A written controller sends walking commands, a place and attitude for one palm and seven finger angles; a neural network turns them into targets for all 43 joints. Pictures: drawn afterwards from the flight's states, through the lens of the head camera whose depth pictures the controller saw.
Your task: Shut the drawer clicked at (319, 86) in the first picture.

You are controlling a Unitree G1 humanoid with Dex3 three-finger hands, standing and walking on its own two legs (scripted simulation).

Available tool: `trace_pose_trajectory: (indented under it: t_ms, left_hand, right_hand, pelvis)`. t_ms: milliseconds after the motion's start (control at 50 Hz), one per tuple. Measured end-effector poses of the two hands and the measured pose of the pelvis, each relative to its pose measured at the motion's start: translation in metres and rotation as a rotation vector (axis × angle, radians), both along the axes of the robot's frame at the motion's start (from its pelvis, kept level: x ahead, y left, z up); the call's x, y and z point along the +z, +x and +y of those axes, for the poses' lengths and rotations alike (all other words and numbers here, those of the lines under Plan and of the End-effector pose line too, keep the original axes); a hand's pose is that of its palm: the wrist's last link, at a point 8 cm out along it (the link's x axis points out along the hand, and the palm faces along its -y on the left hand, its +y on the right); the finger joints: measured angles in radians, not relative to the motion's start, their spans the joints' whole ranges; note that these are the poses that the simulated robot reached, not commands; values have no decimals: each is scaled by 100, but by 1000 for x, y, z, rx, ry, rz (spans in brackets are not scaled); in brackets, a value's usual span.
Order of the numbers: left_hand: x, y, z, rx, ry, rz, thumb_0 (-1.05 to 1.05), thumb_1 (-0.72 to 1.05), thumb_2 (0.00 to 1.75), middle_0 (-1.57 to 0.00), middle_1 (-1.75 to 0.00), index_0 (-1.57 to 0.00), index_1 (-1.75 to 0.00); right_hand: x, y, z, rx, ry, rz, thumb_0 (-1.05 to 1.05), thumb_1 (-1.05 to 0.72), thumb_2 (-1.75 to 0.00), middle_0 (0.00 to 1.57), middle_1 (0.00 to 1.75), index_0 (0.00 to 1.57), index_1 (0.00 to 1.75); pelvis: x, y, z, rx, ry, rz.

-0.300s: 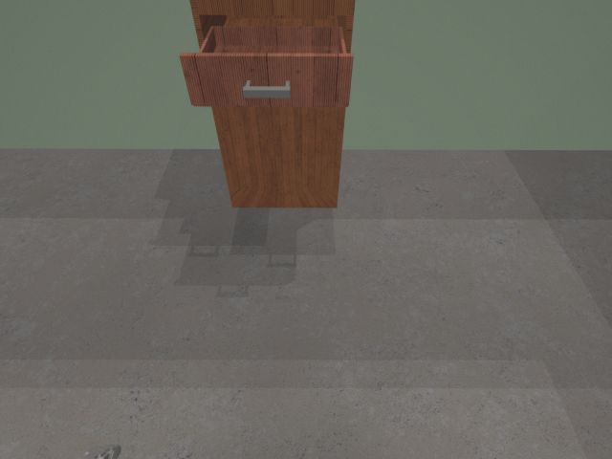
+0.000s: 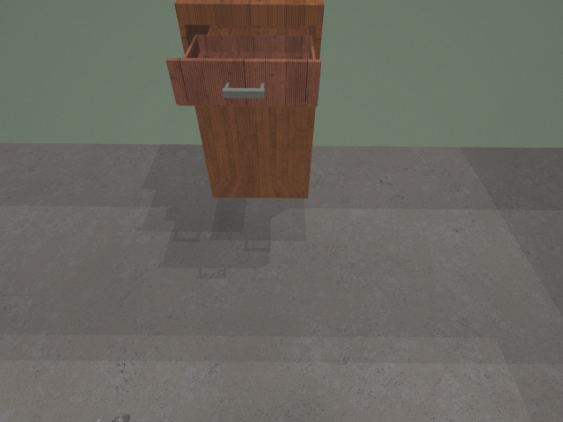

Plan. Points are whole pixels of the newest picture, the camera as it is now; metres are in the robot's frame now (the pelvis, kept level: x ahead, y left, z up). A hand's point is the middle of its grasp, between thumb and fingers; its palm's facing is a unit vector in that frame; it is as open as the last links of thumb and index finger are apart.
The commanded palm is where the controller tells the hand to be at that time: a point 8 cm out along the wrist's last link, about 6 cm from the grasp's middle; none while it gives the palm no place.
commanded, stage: stand and wait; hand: left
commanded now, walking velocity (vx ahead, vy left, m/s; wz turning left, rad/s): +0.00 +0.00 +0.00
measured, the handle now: (244, 89) +0.99 +0.18 -0.01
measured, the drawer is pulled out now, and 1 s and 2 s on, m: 0.29 0.29 0.29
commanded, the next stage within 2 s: look at it before walking up in 0.54 s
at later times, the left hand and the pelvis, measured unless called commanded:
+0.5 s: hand out of the picture +0.06 +0.23 -0.15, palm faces -0.02 -0.94 -0.34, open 7.4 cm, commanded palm none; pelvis -0.01 -0.01 +0.00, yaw +0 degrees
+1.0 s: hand out of the picture +0.06 +0.23 -0.15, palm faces -0.02 -0.95 -0.32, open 7.4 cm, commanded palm none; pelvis -0.01 -0.01 +0.00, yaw +0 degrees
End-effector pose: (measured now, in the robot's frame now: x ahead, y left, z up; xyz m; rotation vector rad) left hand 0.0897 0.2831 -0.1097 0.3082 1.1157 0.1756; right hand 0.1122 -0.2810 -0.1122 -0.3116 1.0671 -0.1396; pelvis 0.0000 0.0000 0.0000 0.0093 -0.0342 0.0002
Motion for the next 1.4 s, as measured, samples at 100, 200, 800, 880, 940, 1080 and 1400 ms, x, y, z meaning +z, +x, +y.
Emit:
trace_pose_trajectory:
  t_ms: [100,200,800,880,940,1080,1400]
  left_hand:
    - [-3,-15,-4,13,-3,37,0,91,90,-21,-30,-20,-30]
    - [-5,-29,-4,23,3,75,0,91,90,-21,-30,-20,-30]
    - [-5,-33,-7,16,-3,74,0,91,90,-21,-30,-20,-30]
    - [-6,-34,-7,18,-4,81,0,91,90,-21,-30,-20,-30]
    - [-6,-36,-5,21,-4,88,0,91,90,-21,-30,-20,-30]
    - [-7,-39,-3,27,-2,104,0,91,90,-21,-30,-20,-30]
    - [-19,-46,-15,51,-40,146,0,91,90,-20,-30,-20,-30]
  right_hand:
    - [-3,-20,-9,-19,-8,52,1,-91,-90,20,30,21,30]
    - [-7,-42,-17,-42,-16,110,1,-91,-90,20,30,21,30]
    - [-8,-64,-14,-60,-2,141,1,-91,-90,20,30,21,30]
    - [-7,-62,-14,-59,-4,139,1,-91,-90,20,30,21,30]
    - [-7,-61,-14,-59,-7,141,1,-91,-90,20,30,21,30]
    - [-6,-58,-14,-57,-12,146,1,-91,-90,20,30,21,30]
    - [-18,-60,4,-69,25,174,1,-91,-90,20,30,20,30]
  pelvis:
    - [1,-3,-4,0,-1,-2]
    - [2,-6,-8,-1,-3,-3]
    - [4,-15,-10,-7,-5,-1]
    - [4,-14,-9,-7,-5,1]
    - [4,-13,-8,-7,-5,2]
    - [4,-11,-7,-7,-5,3]
    - [0,6,-5,-22,-11,9]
